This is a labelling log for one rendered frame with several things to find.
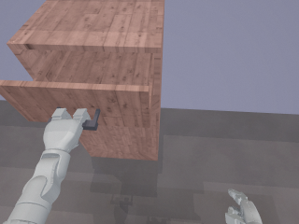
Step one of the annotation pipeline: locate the right robot hand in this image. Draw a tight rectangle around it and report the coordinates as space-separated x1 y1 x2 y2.
225 189 263 224

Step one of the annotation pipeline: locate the handle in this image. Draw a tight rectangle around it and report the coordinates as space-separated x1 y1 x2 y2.
47 106 101 131

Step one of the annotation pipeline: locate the left robot forearm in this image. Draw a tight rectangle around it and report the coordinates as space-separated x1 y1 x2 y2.
3 148 71 224

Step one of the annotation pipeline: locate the drawer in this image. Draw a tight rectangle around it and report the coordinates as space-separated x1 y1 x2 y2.
0 50 154 128

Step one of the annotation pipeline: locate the cabinet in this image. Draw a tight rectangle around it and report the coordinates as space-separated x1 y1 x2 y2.
6 0 165 161

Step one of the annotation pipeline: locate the left robot hand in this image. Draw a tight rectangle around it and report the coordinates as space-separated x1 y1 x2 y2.
43 108 91 154

